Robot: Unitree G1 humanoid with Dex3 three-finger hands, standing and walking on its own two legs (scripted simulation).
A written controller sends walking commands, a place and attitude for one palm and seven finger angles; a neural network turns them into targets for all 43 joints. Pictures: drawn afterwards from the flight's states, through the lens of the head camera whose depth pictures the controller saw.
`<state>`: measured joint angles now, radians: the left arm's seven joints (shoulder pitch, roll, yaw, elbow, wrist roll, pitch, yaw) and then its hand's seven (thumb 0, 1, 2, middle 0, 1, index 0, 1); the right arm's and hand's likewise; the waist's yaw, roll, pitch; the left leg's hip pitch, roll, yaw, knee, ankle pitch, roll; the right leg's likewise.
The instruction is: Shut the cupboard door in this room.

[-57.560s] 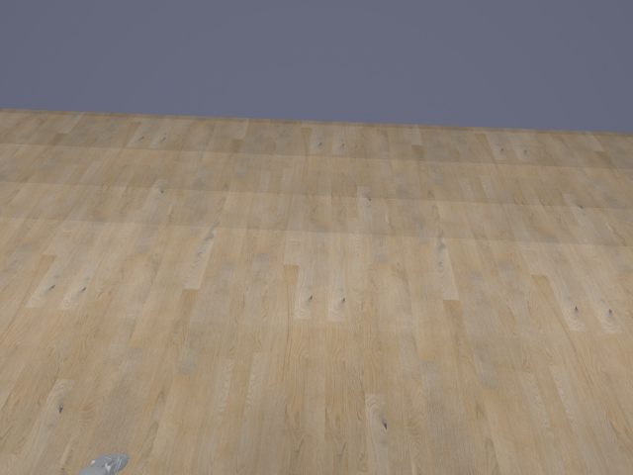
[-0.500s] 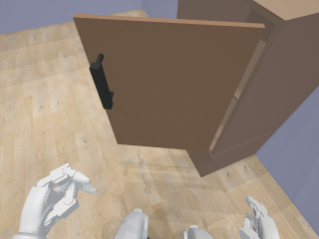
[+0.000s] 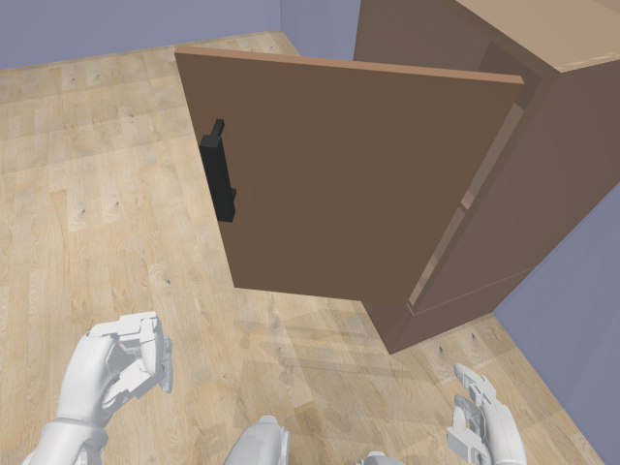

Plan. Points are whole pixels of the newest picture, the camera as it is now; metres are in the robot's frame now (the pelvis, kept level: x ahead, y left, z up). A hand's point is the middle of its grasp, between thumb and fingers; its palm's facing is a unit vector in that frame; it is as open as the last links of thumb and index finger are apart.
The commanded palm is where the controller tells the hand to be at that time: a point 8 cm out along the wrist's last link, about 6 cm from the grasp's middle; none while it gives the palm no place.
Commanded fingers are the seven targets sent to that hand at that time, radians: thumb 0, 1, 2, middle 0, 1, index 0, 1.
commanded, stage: raise the hand and make a fist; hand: left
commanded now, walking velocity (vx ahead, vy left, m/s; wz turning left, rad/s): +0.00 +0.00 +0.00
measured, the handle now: (222, 172) +0.51 +0.18 +0.06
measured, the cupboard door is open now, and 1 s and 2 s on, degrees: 62 62 62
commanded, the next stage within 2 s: bring the fist close to the handle in 0.50 s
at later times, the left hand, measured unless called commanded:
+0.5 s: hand (177, 356) +0.23 +0.17 +0.06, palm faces -0.04 -1.00 -0.03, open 3.1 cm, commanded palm +0.21 +0.23 +0.06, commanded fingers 0.00 0.90 0.90 -1.30 -1.50 -1.30 -1.50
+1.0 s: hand (200, 300) +0.29 +0.16 +0.06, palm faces -0.06 -1.00 -0.02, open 3.1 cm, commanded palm +0.28 +0.21 +0.06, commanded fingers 0.00 0.90 0.90 -1.30 -1.50 -1.30 -1.50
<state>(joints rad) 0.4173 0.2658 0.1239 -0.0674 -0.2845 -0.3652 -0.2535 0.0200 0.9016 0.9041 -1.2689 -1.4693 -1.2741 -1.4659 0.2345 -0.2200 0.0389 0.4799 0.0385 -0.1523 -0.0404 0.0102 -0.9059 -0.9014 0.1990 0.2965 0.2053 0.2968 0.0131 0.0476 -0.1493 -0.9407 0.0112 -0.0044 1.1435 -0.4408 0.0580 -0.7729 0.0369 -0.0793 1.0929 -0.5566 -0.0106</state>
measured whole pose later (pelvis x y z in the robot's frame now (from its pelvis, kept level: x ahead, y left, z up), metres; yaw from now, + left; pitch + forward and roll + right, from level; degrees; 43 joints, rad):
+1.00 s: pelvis +0.00 -0.02 +0.00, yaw +0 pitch +13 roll -3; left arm 0.07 0.27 0.14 0.21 -0.28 -0.32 -0.25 0.02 0.90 0.90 -1.30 -1.50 -1.30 -1.50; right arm 0.25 -0.25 0.03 0.55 0.05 -0.12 -0.04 0.01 -0.91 -0.90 0.20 0.30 0.20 0.30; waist -0.01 0.05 -0.14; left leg -0.92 0.02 0.01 1.11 -0.43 0.04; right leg -0.77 0.04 -0.07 1.09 -0.55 -0.03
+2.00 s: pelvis +0.00 -0.01 +0.00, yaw -2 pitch +17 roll -2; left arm -0.48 0.30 0.24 0.80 -0.20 -0.44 -0.21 0.02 0.90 0.90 -1.30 -1.50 -1.30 -1.50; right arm 0.32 -0.27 0.00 0.64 0.03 -0.03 -0.01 0.01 -0.91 -0.90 0.20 0.30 0.20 0.30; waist -0.06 0.04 -0.13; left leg -0.97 0.03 0.03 1.10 -0.42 0.04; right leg -0.84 0.05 -0.04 1.09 -0.54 -0.03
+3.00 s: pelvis -0.01 -0.01 -0.03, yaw -3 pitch +24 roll -5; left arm -1.01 0.53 0.29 1.24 -0.13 -0.38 -0.40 0.02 0.90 0.90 -1.30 -1.50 -1.31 -1.50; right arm 0.36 -0.29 0.03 0.68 0.03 -0.04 0.01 0.00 -0.91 -0.90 0.20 0.30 0.20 0.30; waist -0.17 0.06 -0.14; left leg -1.22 0.05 -0.01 1.24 -0.43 0.05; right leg -1.06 0.07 -0.08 1.20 -0.55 -0.03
